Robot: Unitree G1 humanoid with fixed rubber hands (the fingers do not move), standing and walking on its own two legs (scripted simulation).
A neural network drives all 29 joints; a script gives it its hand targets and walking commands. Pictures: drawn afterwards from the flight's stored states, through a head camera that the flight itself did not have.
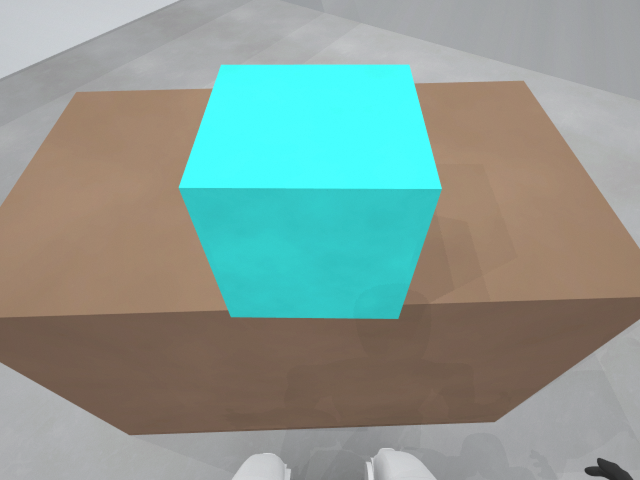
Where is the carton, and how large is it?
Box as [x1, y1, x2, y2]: [179, 65, 441, 318]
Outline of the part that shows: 221,65 182,176 179,189 230,315 258,317 397,318 441,189 409,65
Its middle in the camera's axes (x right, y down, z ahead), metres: +0.00 -0.05 +0.49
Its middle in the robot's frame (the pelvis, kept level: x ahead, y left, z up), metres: +0.43 +0.03 +0.11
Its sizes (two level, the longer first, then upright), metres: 0.228 0.214 0.243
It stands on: a pedestal, 0.71 m high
